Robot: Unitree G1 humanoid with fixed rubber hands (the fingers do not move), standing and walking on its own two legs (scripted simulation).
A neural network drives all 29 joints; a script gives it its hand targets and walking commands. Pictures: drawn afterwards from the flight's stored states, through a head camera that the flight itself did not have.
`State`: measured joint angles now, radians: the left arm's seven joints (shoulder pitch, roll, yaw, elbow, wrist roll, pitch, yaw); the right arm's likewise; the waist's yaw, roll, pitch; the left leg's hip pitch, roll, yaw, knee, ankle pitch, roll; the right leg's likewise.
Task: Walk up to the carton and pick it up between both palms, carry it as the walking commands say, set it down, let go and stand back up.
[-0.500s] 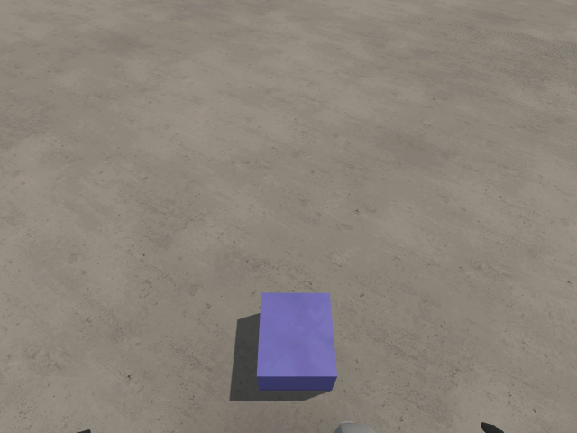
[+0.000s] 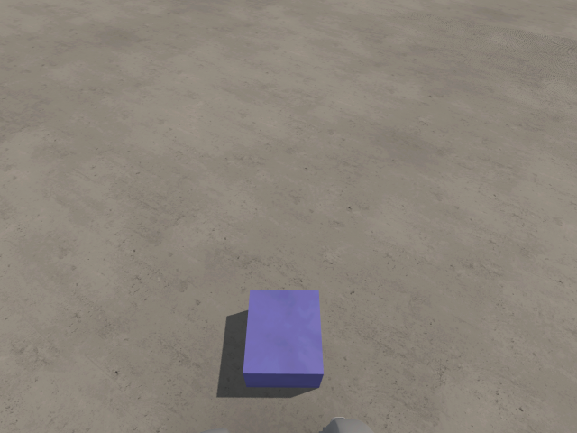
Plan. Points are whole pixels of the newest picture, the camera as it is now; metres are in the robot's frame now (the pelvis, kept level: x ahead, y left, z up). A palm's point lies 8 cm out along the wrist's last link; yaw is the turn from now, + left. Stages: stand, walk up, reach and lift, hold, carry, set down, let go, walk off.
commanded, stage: walk up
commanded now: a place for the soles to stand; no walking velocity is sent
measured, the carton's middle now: (283, 337) +0.49 +0.01 -0.66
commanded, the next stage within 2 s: reach and lift in 1.10 s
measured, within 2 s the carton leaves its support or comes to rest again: neither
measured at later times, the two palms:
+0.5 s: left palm out of the picture +0.04 +0.30 -0.10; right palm out of the picture +0.07 -0.36 -0.09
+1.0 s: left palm out of the picture +0.04 +0.28 -0.11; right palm out of the picture +0.05 -0.36 -0.09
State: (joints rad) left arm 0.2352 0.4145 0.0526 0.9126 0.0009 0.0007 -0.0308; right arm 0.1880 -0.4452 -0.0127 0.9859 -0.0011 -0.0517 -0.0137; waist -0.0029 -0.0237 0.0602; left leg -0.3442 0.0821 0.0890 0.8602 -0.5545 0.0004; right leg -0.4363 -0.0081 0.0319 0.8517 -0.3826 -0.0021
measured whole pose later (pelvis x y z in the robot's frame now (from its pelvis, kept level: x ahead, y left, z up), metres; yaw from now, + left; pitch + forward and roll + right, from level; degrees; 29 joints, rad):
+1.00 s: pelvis -0.02 -0.04 +0.00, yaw +2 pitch -3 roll +1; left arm 0.22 0.41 0.07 0.91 0.00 0.02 -0.04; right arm 0.24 -0.41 -0.01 0.96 0.00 -0.08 -0.03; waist 0.00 -0.06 0.07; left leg -0.32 0.06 0.06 0.83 -0.45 -0.02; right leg -0.43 -0.01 -0.01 0.88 -0.42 -0.04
